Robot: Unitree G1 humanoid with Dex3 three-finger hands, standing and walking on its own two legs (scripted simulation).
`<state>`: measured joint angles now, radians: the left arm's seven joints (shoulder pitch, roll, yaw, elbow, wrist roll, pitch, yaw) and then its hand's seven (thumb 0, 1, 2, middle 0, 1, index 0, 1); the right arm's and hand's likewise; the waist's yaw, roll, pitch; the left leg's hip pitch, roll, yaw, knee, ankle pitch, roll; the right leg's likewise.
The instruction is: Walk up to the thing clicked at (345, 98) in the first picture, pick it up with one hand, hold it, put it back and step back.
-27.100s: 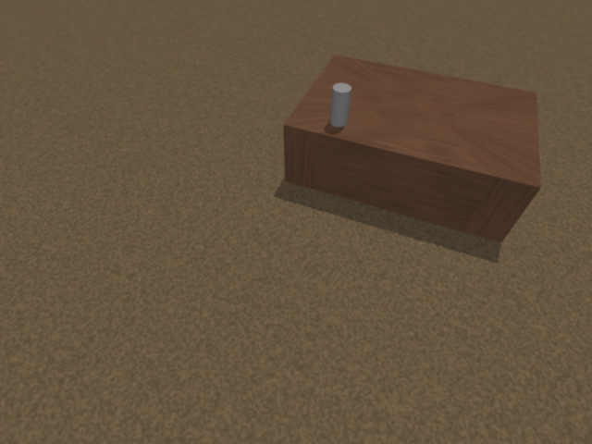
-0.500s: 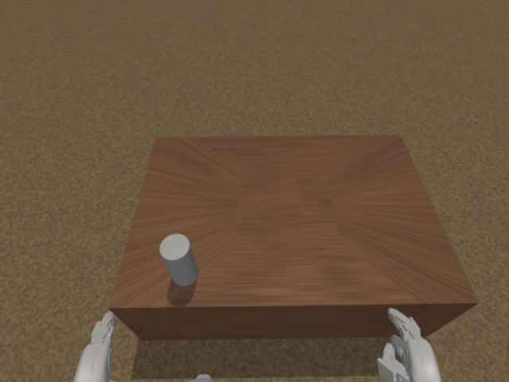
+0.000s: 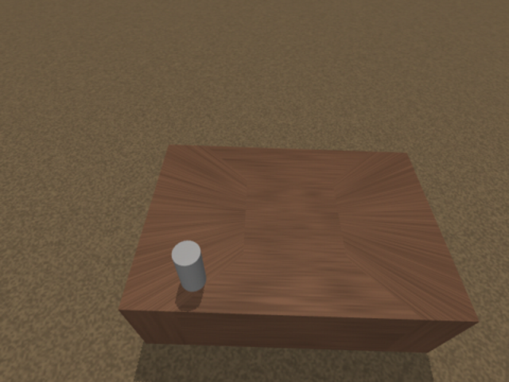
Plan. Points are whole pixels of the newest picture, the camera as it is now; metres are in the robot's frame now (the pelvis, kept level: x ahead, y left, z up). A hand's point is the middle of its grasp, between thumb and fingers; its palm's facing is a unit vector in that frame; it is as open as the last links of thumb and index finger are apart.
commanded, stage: stand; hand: left
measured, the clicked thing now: (190, 267) +0.47 +0.19 -0.34
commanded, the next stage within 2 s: none
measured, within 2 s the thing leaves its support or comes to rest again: neither
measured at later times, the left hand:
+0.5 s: hand out of the picture +0.03 +0.26 -0.13, palm faces +0.00 -0.94 -0.35, open 7.4 cm
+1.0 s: hand out of the picture +0.05 +0.25 -0.13, palm faces -0.02 -0.94 -0.34, open 7.4 cm
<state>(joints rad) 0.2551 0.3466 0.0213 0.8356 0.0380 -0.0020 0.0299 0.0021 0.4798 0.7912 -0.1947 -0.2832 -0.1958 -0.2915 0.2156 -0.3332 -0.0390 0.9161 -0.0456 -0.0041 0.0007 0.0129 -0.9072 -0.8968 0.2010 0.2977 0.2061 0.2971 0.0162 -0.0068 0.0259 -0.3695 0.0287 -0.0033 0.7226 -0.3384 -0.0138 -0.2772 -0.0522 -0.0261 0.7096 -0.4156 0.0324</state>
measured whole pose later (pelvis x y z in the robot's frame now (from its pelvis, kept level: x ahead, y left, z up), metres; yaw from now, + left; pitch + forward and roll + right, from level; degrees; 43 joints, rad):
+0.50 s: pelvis -0.01 +0.01 +0.03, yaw +0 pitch -4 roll +0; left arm 0.18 0.33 0.00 1.13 0.02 -0.01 0.01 0.01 0.91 0.90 -0.20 -0.30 -0.20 -0.30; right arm 0.15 -0.32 -0.01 1.11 -0.02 0.00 0.00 0.01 -0.91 -0.90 0.20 0.30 0.21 0.30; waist 0.02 0.01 0.05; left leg -0.17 0.01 0.00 0.40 -0.16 -0.01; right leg -0.08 -0.06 -0.03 0.39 -0.23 0.05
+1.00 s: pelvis +0.00 +0.00 +0.03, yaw +0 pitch -3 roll +0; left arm 0.14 0.33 0.00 1.16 0.02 -0.02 0.01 0.01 0.91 0.90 -0.20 -0.30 -0.20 -0.30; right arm 0.13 -0.34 0.00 1.15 -0.01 0.00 0.01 0.01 -0.91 -0.90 0.20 0.30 0.21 0.30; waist 0.00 0.01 0.06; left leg -0.17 0.02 0.00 0.37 -0.16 -0.01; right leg -0.07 -0.05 -0.03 0.34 -0.22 0.04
